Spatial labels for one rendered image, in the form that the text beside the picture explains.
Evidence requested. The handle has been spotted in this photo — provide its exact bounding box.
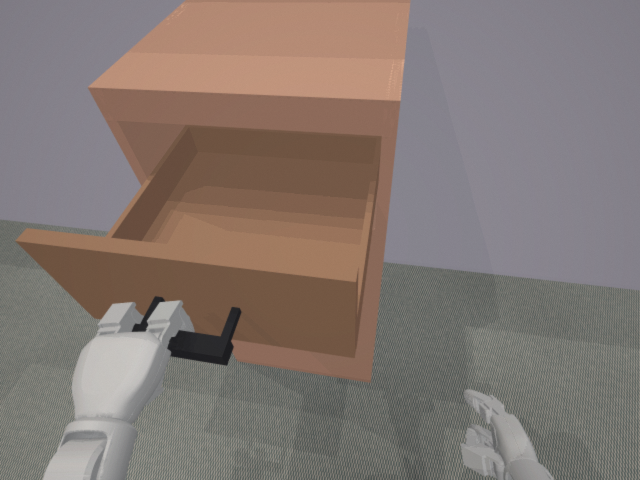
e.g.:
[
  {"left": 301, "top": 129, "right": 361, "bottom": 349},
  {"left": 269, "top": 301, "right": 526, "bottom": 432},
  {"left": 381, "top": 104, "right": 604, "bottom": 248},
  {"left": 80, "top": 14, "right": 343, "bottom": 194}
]
[{"left": 132, "top": 296, "right": 241, "bottom": 366}]

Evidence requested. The cabinet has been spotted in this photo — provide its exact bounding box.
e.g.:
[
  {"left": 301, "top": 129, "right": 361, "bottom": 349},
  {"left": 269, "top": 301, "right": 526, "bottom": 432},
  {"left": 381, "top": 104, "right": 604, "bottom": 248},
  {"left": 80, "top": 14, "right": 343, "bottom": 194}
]
[{"left": 88, "top": 0, "right": 411, "bottom": 383}]

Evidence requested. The left robot hand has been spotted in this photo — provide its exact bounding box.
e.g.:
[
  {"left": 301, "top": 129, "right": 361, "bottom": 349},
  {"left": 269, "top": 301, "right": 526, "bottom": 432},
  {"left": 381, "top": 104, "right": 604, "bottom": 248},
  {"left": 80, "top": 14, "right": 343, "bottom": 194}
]
[{"left": 72, "top": 300, "right": 195, "bottom": 424}]

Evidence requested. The right robot hand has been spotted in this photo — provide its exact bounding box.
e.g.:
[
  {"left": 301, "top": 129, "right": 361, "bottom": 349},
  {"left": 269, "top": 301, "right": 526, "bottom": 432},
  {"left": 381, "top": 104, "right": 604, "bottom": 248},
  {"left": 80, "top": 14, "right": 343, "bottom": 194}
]
[{"left": 461, "top": 389, "right": 539, "bottom": 480}]

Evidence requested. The drawer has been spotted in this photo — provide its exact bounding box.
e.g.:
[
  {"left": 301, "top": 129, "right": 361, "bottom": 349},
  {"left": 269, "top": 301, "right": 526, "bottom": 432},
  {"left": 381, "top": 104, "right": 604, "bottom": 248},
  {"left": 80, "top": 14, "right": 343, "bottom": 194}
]
[{"left": 15, "top": 125, "right": 382, "bottom": 358}]

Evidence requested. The left robot forearm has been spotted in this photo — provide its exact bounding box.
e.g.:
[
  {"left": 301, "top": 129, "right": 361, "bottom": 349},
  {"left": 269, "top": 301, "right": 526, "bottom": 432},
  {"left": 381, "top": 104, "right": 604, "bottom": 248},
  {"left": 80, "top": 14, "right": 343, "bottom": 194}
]
[{"left": 43, "top": 417, "right": 138, "bottom": 480}]

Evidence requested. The right robot forearm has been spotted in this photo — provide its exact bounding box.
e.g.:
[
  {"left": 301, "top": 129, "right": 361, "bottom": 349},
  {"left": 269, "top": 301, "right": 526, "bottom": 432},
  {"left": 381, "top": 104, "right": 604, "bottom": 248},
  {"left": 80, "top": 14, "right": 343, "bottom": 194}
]
[{"left": 503, "top": 459, "right": 554, "bottom": 480}]

